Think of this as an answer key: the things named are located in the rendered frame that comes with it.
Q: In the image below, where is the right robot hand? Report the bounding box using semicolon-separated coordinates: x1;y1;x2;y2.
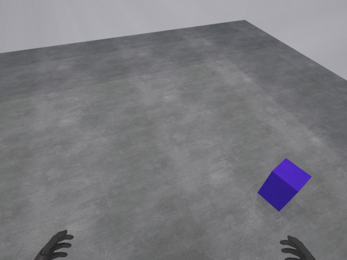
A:
280;236;316;260

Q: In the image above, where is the left robot hand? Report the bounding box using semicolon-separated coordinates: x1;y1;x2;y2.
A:
34;230;74;260

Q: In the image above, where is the carton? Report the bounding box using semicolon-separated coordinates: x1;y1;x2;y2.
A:
258;159;311;211

